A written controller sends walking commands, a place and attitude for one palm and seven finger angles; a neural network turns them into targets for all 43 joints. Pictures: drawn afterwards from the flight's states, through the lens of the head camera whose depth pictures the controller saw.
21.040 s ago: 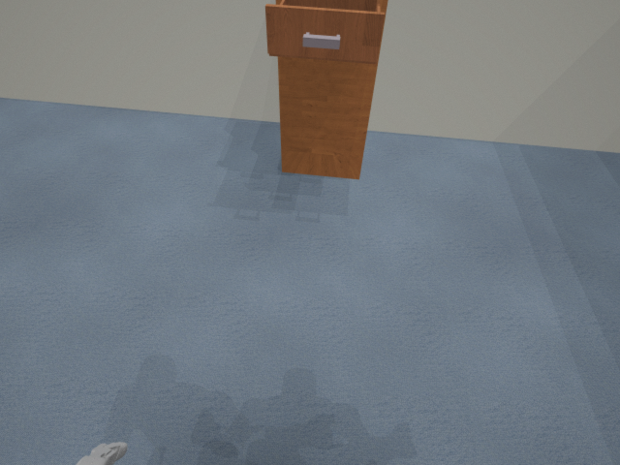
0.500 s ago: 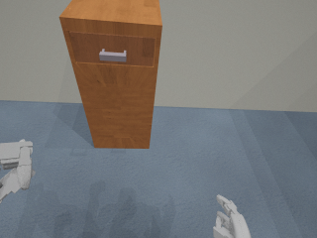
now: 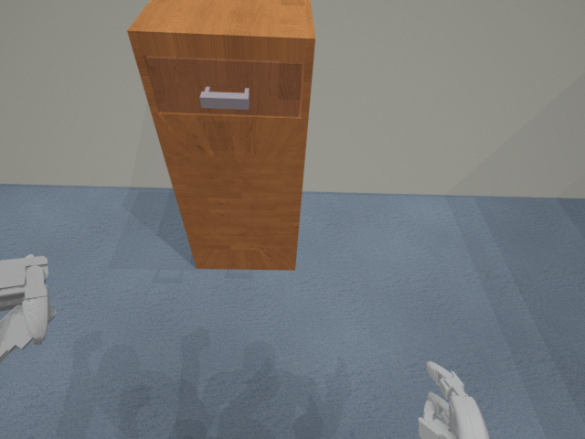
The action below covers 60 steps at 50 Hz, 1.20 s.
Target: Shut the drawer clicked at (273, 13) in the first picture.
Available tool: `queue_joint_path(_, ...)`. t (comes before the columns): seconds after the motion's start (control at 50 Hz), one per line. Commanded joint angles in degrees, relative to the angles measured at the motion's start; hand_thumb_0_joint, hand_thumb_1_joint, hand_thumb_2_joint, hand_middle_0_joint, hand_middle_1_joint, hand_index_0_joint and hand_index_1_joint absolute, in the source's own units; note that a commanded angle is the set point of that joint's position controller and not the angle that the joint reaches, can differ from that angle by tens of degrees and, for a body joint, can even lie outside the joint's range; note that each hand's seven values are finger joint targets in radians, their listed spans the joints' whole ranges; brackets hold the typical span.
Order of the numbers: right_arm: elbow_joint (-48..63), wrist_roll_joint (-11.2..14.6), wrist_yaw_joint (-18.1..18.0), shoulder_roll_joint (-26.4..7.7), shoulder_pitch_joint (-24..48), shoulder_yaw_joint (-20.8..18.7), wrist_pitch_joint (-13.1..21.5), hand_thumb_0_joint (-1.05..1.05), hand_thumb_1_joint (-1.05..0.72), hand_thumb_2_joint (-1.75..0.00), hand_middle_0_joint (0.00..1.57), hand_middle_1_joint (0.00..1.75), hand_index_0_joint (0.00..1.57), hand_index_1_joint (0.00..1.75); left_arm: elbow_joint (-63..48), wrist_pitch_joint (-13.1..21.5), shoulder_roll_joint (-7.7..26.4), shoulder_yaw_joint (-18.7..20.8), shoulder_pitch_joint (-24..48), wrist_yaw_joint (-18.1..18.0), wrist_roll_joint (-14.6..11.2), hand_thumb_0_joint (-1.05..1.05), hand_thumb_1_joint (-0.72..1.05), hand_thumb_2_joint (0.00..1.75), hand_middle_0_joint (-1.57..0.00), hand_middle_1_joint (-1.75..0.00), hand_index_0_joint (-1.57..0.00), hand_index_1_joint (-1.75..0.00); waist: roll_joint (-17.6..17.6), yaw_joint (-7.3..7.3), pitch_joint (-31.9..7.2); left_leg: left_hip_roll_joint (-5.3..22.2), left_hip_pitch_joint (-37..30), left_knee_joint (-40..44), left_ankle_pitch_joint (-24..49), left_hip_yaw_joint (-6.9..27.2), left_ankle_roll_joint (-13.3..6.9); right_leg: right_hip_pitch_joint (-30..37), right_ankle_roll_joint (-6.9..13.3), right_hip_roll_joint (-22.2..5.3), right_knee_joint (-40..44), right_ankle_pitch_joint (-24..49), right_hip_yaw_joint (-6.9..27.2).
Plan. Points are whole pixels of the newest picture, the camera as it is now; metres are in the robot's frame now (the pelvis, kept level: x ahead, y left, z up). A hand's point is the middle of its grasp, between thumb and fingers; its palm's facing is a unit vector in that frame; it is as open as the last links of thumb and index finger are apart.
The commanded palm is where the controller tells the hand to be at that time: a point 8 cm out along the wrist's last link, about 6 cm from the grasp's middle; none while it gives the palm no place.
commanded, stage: let the arm hang, fingers relaxed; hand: left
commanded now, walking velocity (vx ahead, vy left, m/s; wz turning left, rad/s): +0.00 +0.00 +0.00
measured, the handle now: (226, 95) +0.83 +0.19 +0.03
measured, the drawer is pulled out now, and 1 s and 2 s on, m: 0.00 0.00 0.00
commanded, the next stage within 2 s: look to check the result in 1.14 s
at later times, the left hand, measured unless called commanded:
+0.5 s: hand out of the picture -0.07 +0.21 -0.18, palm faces +0.08 -0.97 -0.22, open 4.1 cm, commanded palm none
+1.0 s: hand out of the picture -0.03 +0.17 -0.17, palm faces +0.06 -0.98 -0.16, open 7.3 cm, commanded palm none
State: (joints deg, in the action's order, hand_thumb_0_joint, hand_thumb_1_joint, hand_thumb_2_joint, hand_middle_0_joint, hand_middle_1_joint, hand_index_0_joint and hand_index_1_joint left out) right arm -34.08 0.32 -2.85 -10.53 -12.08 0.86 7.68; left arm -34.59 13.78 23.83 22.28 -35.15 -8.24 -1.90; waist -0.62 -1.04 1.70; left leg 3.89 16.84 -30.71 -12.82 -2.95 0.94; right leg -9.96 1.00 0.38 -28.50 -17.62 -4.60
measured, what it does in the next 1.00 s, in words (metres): stands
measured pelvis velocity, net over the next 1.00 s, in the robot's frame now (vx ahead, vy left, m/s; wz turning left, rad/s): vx -0.02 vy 0.01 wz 0.03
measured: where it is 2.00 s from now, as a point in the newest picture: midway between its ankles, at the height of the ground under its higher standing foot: outside the picture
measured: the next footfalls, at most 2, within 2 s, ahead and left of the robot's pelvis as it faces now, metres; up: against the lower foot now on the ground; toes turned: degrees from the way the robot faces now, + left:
none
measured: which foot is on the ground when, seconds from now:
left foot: down 0.00-1.00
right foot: down 0.00-1.00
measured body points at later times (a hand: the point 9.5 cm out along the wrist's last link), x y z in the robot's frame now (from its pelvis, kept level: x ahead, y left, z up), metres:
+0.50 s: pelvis -0.03 +0.02 +0.00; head -0.01 +0.04 +0.45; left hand -0.07 +0.27 -0.16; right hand -0.01 -0.22 -0.15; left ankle +0.04 +0.13 -0.73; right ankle -0.03 -0.10 -0.73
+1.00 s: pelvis -0.02 +0.01 +0.00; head -0.02 +0.01 +0.45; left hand -0.03 +0.23 -0.16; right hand -0.04 -0.19 -0.16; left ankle +0.04 +0.13 -0.73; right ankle -0.03 -0.10 -0.73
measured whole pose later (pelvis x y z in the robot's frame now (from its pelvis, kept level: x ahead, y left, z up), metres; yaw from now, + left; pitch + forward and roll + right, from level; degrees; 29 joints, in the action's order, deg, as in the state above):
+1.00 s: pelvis -0.02 +0.01 +0.00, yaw +2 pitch -2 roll -1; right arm -64.2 -1.1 -1.2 -6.6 -18.0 -0.9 -1.5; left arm 64.6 -0.1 7.1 0.6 -16.2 -1.6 0.7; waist 0.7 -0.8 2.0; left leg 1.4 16.0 -27.1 -9.0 -2.2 -0.5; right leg -9.6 0.1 -1.8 -27.4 -15.5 -5.6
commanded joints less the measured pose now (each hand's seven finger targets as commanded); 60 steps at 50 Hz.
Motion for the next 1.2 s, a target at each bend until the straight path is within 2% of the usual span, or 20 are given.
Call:
queue_joint_path(0.0, 7.7, 0.2, -0.3, -7.3, 3.7, -3.4, 1.3, 0.00, -0.90, -0.90, 0.20, 0.30, 0.20, 0.30, -6.4, 2.1, 5.6, 5.7, -4.2, -0.6, -1.5, 0.00, 0.90, 0.90, -1.40, -1.60, -1.40, -1.60, -0.3, 0.32, -7.7, 0.4, -5.5, 2.2, 11.8, 1.7, -1.8, 0.0, 0.2, -6.0, 6.1, 20.6, 7.2)
queue_joint_path(0.02, -5.6, 0.1, 4.2, -17.0, 6.5, -6.0, 3.2, 0.00, -0.90, -0.90, 0.20, 0.30, 0.20, 0.30, 38.8, -7.3, 0.3, -16.4, 6.4, 7.2, 4.9, 0.00, 0.90, 0.90, -1.40, -1.60, -1.40, -1.60, 1.6, -1.44, -6.2, 2.5, -1.1, -5.8, 20.8, 3.6, -2.0, -6.0, 0.7, -9.5, -4.9, 28.1, 2.7)
queue_joint_path(0.04, -5.4, 0.1, 3.8, -13.3, 2.7, -6.4, 0.0, 0.00, -0.90, -0.90, 0.20, 0.30, 0.20, 0.30, 39.4, -11.6, -3.3, -16.3, 6.7, 8.3, 4.1, 0.00, 0.90, 0.90, -1.36, -1.56, -1.36, -1.56, 1.4, -0.52, -10.4, 2.7, -4.1, -4.4, 22.9, 3.2, -1.7, -5.7, 0.1, -8.0, -4.3, 25.3, 5.4)
queue_joint_path(0.08, -4.9, -0.2, 3.4, -11.2, 2.1, -4.7, -2.5, 0.00, -0.90, -0.90, 0.20, 0.30, 0.20, 0.30, 41.8, -13.1, -5.0, -16.8, 8.3, 8.5, 4.0, 0.00, 0.90, 0.90, -1.28, -1.47, -1.28, -1.47, -0.6, 0.28, -9.2, 4.1, -0.5, -2.8, 15.1, 5.6, -3.3, -6.7, -0.4, -6.6, -4.4, 12.5, 2.6)
queue_joint_path(0.1, -4.4, -0.6, 3.3, -10.8, 2.5, -3.9, -3.7, 0.00, -0.90, -0.90, 0.20, 0.30, 0.20, 0.30, 44.7, -13.3, -4.1, -16.7, 10.3, 8.5, 4.0, 0.00, 0.90, 0.90, -1.24, -1.43, -1.24, -1.43, -4.1, 0.86, -7.3, 3.9, 2.7, -1.8, 11.6, 7.0, -4.3, -5.7, -0.3, -6.1, -3.3, 10.0, 2.5)
queue_joint_path(0.14, -4.7, -1.2, 3.2, -10.1, 2.9, -3.5, -5.0, 0.00, -0.90, -0.90, 0.20, 0.30, 0.20, 0.30, 51.1, -13.3, -2.3, -16.9, 14.2, 8.4, 4.3, 0.00, 0.90, 0.90, -1.16, -1.34, -1.16, -1.34, -15.2, 0.73, -5.8, 0.9, 2.7, -4.9, 9.0, 5.4, -3.4, -5.9, 1.9, -8.8, -0.2, 13.9, 4.9)
queue_joint_path(0.16, -5.5, -1.5, 3.0, -9.8, 2.7, -3.4, -5.7, 0.00, -0.90, -0.90, 0.20, 0.30, 0.20, 0.30, 54.5, -13.4, -2.0, -17.1, 15.6, 8.2, 4.2, 0.00, 0.90, 0.90, -1.12, -1.30, -1.12, -1.30, -16.6, 0.61, -4.9, -0.8, 1.8, -6.1, 7.6, 4.3, -3.1, -6.7, 3.2, -10.4, 1.3, 15.4, 5.5)
queue_joint_path(0.18, -6.5, -1.9, 2.9, -9.6, 2.5, -3.4, -6.4, 0.00, -0.90, -0.90, 0.20, 0.30, 0.20, 0.30, 58.1, -13.8, -2.0, -17.3, 17.2, 8.0, 4.1, 0.00, 0.90, 0.90, -1.08, -1.25, -1.08, -1.25, -15.7, 0.32, -3.5, -1.5, 0.9, -6.3, 7.3, 3.6, -2.8, -7.7, 4.0, -10.9, 1.9, 14.9, 5.7)
queue_joint_path(0.2, -7.7, -2.1, 2.8, -8.9, 2.1, -3.3, -7.1, 0.00, -0.90, -0.90, 0.20, 0.30, 0.20, 0.30, 61.6, -14.1, -2.6, -17.9, 18.0, 7.7, 3.9, 0.00, 0.90, 0.90, -1.04, -1.21, -1.04, -1.21, -12.1, 0.09, -2.8, -1.4, -0.9, -5.3, 8.2, 3.6, -2.7, -8.9, 4.0, -10.7, 1.9, 12.5, 5.6)
queue_joint_path(0.24, -9.8, -2.2, 2.9, -9.0, 1.6, -2.8, -7.8, 0.00, -0.90, -0.90, 0.20, 0.30, 0.20, 0.30, 67.6, -14.8, -3.2, -18.7, 18.6, 7.3, 3.4, 0.00, 0.90, 0.90, -0.96, -1.12, -0.96, -1.12, 0.1, 0.20, -0.6, 0.8, -1.6, -0.1, 10.1, 6.4, -3.3, -9.6, 2.2, -7.6, 1.3, 3.2, 3.7)
queue_joint_path(0.28, -12.3, -2.2, 2.6, -8.7, 1.8, -2.4, -8.0, 0.00, -0.90, -0.90, 0.20, 0.30, 0.20, 0.30, 73.9, -15.0, -4.3, -19.3, 17.1, 7.2, 3.0, 0.00, 0.90, 0.90, -0.88, -1.04, -0.88, -1.04, 10.2, 1.14, 1.3, 1.8, 3.2, 6.2, 2.6, 9.0, -3.9, -5.4, 1.0, -5.5, 2.2, -2.9, 3.1)
queue_joint_path(0.32, -14.1, -2.2, 2.2, -7.8, 1.1, -2.5, -8.3, 0.00, -0.90, -0.90, 0.20, 0.30, 0.20, 0.30, 79.2, -14.8, -5.2, -19.2, 14.9, 7.0, 2.7, 0.00, 0.90, 0.90, -0.80, -0.95, -0.80, -0.95, 14.3, 1.66, 1.0, 1.6, 4.5, 9.0, -4.7, 9.5, -3.7, -3.0, 1.4, -4.9, 3.3, -3.7, 3.1)
queue_joint_path(0.36, -15.8, -2.0, 2.0, -7.5, -0.4, -2.7, -8.6, 0.00, -0.90, -0.90, 0.20, 0.30, 0.20, 0.30, 83.3, -14.7, -5.1, -19.3, 13.9, 7.2, 2.7, 0.00, 0.90, 0.90, -0.72, -0.86, -0.72, -0.86, 13.8, 1.71, -0.2, 1.4, 3.8, 10.3, -9.6, 9.7, -3.5, -1.8, 1.8, -4.9, 5.1, -4.3, 2.9)
queue_joint_path(0.42, -18.3, -1.7, 1.7, -7.3, -3.4, -3.1, -8.7, 0.00, -0.90, -0.90, 0.20, 0.30, 0.20, 0.30, 87.9, -14.3, -5.3, -19.6, 13.8, 7.4, 2.7, 0.00, 0.90, 0.90, -0.60, -0.73, -0.60, -0.73, 9.4, 1.10, -2.0, 1.5, 0.7, 11.0, -10.3, 9.9, -3.4, -2.1, 2.2, -5.1, 6.5, -4.3, 2.8)
queue_joint_path(0.48, -20.5, -1.5, 1.5, -7.5, -5.1, -3.5, -8.8, 0.00, -0.90, -0.90, 0.20, 0.30, 0.20, 0.30, 91.3, -14.1, -5.7, -19.9, 13.3, 7.3, 2.8, 0.00, 0.90, 0.90, -0.48, -0.60, -0.48, -0.60, 4.4, 0.90, -0.3, 1.9, -1.1, 11.5, -10.0, 9.9, -3.6, -4.2, 2.2, -5.4, 8.2, -5.3, 2.6)
queue_joint_path(0.64, -25.3, -1.2, 1.4, -6.0, -7.7, -3.4, -8.8, 0.00, -0.90, -0.90, 0.20, 0.30, 0.20, 0.30, 97.1, -13.7, -6.5, -20.5, 11.9, 6.8, 2.7, 0.00, 0.90, 0.90, -0.20, -0.30, -0.20, -0.30, -0.4, 0.68, 3.6, 1.6, -3.6, 11.0, -6.0, 7.7, -3.5, -8.0, 2.4, -6.3, 10.5, -7.2, 3.4)
queue_joint_path(0.78, -27.8, -1.5, 1.4, -2.6, -8.7, -2.9, -9.1, 0.00, -0.90, -0.90, 0.20, 0.30, 0.20, 0.30, 98.8, -14.0, -8.5, -20.6, 11.9, 6.4, 2.7, 0.00, 0.90, 0.90, -0.20, -0.30, -0.20, -0.30, 0.1, 0.58, 6.9, 0.8, -2.2, 10.7, -5.5, 6.1, -3.0, -9.8, 2.1, -6.7, 11.2, -9.5, 4.0)
queue_joint_path(0.88, -28.8, -1.6, 1.4, -0.9, -9.6, -2.7, -9.0, 0.00, -0.90, -0.90, 0.20, 0.30, 0.20, 0.30, 98.7, -13.8, -9.5, -20.5, 13.0, 6.2, 2.6, 0.00, 0.90, 0.90, -0.20, -0.30, -0.20, -0.30, -0.5, 0.27, 6.1, 0.3, -3.3, 8.5, -1.9, 4.8, -2.5, -10.1, 2.4, -7.3, 11.4, -8.7, 4.3)
queue_joint_path(1.0, -29.2, -1.6, 1.0, -0.5, -9.2, -2.6, -8.3, 0.00, -0.90, -0.90, 0.20, 0.30, 0.20, 0.30, 98.9, -13.8, -10.8, -20.2, 12.9, 6.1, 2.5, 0.00, 0.90, 0.90, -0.20, -0.30, -0.20, -0.30, 4.0, 1.11, 5.4, 1.3, -1.0, 11.0, -0.7, 6.2, -2.7, -5.3, 1.8, -6.1, 8.8, -2.0, 3.1)
queue_joint_path(1.18, -29.9, -1.4, 0.7, 0.4, -10.2, -2.8, -8.2, 0.00, -0.90, -0.90, 0.20, 0.30, 0.20, 0.30, 99.1, -13.4, -11.4, -20.0, 13.6, 5.8, 2.4, 0.00, 0.90, 0.90, -0.20, -0.30, -0.20, -0.30, 1.0, 0.65, 3.4, 1.2, -3.7, 8.2, 5.8, 4.8, -2.4, -3.5, 1.8, -6.9, 9.4, 1.7, 2.8)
